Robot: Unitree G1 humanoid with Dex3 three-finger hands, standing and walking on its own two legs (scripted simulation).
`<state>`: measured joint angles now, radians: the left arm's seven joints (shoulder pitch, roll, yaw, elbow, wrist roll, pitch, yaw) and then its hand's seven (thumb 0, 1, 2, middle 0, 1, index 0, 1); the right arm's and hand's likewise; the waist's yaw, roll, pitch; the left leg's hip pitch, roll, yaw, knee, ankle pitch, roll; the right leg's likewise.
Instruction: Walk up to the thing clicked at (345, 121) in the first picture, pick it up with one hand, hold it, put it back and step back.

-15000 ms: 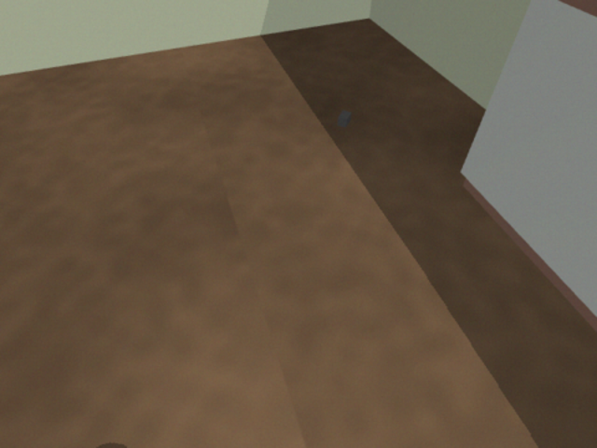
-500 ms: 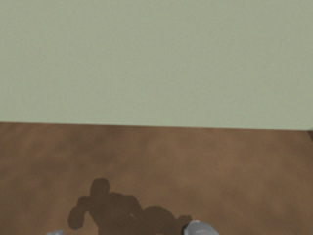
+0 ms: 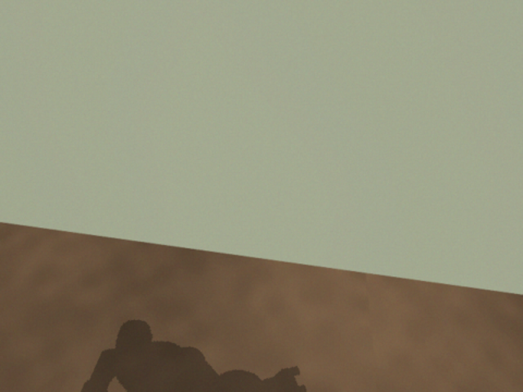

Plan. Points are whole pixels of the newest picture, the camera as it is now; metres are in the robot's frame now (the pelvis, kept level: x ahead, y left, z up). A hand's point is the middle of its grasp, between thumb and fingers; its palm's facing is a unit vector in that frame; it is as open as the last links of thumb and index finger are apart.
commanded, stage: walk up
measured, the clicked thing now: out of the picture -0.80 -1.07 -0.73
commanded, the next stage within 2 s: stand in 1.56 s
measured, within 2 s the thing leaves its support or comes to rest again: neither
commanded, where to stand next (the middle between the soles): +0.19 -0.02 m, yaw -1 degrees
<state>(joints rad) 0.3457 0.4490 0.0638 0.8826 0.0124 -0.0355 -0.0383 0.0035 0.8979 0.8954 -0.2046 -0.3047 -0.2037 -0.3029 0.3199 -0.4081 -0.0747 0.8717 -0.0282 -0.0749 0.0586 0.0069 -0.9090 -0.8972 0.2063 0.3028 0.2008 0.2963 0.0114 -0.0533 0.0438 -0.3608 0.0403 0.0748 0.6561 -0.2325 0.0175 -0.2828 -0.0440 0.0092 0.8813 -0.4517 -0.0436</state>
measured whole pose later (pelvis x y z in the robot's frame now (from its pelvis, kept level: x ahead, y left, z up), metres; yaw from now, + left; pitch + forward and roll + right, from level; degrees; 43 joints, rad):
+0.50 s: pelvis +0.11 -0.02 +0.01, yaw -2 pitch -3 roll +1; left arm 0.19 0.36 0.02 0.90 0.01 -0.05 -0.02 0.00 0.90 0.90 -0.20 -0.30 -0.20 -0.30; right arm 0.27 -0.39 -0.02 0.88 0.01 -0.02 0.00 0.01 -0.91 -0.90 0.21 0.30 0.20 0.30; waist 0.00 0.04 0.14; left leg -0.30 0.02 0.04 0.88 -0.56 0.03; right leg -0.36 -0.03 -0.03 0.61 -0.20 -0.03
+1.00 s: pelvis +0.13 -0.01 +0.02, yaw +0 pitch -3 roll +0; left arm 0.14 0.37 0.01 1.09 0.00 0.01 -0.03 0.00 0.90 0.90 -0.20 -0.30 -0.20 -0.30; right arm 0.17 -0.37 0.01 1.08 -0.01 -0.02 0.01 0.01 -0.91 -0.90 0.21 0.30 0.20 0.30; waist 0.02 -0.03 0.06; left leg -0.23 0.03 0.00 0.50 -0.23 -0.02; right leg -0.25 -0.03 -0.07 0.46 -0.16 0.00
